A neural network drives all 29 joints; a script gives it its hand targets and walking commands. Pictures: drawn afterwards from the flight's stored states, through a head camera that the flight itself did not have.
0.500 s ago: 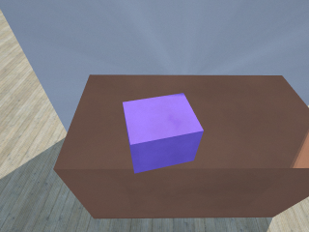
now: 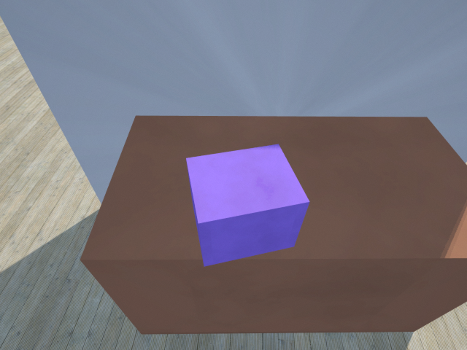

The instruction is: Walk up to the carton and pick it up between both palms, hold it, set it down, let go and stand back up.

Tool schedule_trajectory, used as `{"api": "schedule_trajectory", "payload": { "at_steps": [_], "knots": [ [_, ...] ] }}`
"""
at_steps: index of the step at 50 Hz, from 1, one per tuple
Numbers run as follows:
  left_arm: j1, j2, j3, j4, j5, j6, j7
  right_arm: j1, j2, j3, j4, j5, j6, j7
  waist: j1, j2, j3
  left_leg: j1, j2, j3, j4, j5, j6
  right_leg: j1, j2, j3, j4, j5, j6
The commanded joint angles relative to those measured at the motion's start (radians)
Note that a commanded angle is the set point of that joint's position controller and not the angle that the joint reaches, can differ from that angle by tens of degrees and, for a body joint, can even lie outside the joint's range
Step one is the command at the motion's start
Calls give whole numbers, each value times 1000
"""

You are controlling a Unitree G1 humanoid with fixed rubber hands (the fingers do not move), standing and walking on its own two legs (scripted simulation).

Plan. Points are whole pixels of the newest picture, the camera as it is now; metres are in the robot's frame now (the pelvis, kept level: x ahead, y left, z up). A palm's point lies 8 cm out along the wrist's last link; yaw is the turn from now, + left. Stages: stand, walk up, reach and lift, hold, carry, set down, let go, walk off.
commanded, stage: stand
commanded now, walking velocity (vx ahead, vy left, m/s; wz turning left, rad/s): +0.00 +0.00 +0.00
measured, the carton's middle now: (242, 204) +0.44 -0.02 -0.05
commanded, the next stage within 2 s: none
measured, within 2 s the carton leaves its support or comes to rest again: neither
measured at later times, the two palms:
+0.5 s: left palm out of the picture +0.00 +0.25 -0.14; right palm out of the picture +0.01 -0.25 -0.13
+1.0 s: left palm out of the picture +0.00 +0.24 -0.14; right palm out of the picture +0.01 -0.25 -0.13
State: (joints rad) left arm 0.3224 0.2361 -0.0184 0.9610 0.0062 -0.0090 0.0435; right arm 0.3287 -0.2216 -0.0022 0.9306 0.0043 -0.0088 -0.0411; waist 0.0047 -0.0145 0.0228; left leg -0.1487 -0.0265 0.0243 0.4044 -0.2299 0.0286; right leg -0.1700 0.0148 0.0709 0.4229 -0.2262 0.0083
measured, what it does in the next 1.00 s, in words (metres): stands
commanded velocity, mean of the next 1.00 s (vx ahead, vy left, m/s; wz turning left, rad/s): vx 0.00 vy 0.00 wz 0.00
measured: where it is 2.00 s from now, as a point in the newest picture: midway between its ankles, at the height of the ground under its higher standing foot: outside the picture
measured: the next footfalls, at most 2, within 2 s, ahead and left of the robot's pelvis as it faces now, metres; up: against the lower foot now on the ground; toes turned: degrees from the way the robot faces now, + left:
none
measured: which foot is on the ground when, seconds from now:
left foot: down 0.00-1.00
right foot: down 0.00-1.00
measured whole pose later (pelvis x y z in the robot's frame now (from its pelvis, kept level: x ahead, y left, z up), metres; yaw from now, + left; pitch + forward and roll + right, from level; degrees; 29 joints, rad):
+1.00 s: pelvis +0.00 +0.00 +0.00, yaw +0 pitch -1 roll +0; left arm 0.33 0.22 -0.02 1.01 0.01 -0.01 0.05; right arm 0.33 -0.21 0.00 0.99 0.00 -0.01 -0.05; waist 0.00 -0.01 0.03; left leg -0.15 -0.03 0.02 0.39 -0.22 0.02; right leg -0.17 0.01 0.07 0.42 -0.22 0.01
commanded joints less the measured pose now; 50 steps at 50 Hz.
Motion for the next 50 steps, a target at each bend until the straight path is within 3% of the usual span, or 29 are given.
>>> {"api": "schedule_trajectory", "payload": {
  "at_steps": [1,50],
  "knots": [
    [56,99,20,-21,-3,-7,6,52,-112,-23,-29,1,-9,-5,0,10,49,-11,126,-120,-75,120,-4,-47,-94,79,-69,125,-9],
    [67,82,20,31,-2,-6,10,64,-87,-18,31,0,-7,-8,-4,1,58,-12,122,-118,-91,63,-9,-53,-92,74,-81,88,-9]
  ]
}}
